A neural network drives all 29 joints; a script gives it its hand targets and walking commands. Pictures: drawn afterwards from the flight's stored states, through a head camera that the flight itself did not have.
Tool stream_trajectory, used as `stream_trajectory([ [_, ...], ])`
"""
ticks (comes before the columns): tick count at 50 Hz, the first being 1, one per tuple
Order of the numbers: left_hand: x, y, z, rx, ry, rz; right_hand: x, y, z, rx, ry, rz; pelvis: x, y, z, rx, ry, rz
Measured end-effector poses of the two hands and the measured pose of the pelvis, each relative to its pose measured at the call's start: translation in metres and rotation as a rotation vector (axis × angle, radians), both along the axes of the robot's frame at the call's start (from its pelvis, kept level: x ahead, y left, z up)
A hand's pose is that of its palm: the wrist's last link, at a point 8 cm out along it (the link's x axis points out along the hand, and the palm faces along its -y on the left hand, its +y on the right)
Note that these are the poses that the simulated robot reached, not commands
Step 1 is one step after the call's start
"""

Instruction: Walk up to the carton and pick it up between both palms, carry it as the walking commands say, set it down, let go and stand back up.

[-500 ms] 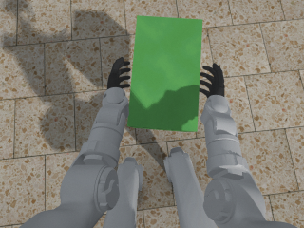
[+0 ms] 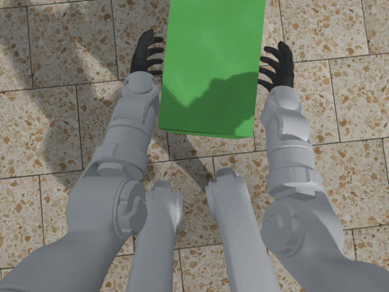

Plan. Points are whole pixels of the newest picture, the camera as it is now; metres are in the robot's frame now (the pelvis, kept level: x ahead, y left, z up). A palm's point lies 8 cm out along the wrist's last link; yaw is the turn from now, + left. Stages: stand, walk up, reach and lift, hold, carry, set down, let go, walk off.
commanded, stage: set down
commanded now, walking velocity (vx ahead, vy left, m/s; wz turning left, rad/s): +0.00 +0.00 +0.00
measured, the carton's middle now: (209, 68) +0.54 -0.09 -0.19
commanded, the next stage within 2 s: none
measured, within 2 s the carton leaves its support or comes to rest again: neither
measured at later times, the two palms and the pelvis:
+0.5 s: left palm (150, 77) +0.54 +0.05 -0.20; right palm (265, 88) +0.48 -0.20 -0.19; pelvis -0.01 +0.00 -0.06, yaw +0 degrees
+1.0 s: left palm (150, 82) +0.55 +0.06 -0.28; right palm (254, 90) +0.49 -0.20 -0.27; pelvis +0.00 +0.00 -0.10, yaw +1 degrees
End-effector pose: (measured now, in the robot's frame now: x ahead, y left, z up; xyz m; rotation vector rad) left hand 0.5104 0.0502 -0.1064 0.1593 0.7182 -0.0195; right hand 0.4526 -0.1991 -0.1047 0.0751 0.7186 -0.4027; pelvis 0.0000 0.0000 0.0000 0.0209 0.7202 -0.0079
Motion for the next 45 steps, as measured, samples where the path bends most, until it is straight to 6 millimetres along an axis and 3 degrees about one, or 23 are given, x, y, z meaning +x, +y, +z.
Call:
stream_trajectory([
  [31, 0.031, -0.002, -0.11, 0.011, 0.032, -0.03, 0.029, -0.006, -0.11, 0.017, 0.027, 0.034, -0.007, 0.001, -0.072, -0.009, 0.025, 0.017],
  [45, 0.038, 0.002, -0.154, 0.004, 0.071, -0.055, 0.039, -0.006, -0.151, 0.018, 0.064, 0.07, -0.002, 0.0, -0.092, -0.024, 0.003, 0.044],
])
